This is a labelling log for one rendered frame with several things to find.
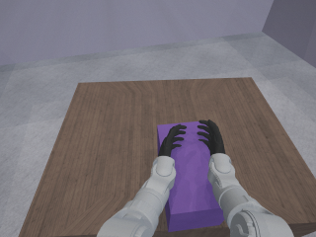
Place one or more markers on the robot right upper arm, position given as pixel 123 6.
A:
pixel 247 223

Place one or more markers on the carton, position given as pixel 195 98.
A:
pixel 191 203

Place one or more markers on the robot left hand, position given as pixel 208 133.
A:
pixel 167 144

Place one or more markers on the robot right forearm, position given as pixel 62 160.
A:
pixel 226 189

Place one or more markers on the pedestal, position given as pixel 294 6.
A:
pixel 107 143

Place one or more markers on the robot left forearm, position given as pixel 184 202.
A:
pixel 151 199

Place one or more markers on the robot right hand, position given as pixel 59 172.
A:
pixel 215 142

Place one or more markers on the robot left upper arm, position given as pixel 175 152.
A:
pixel 119 227

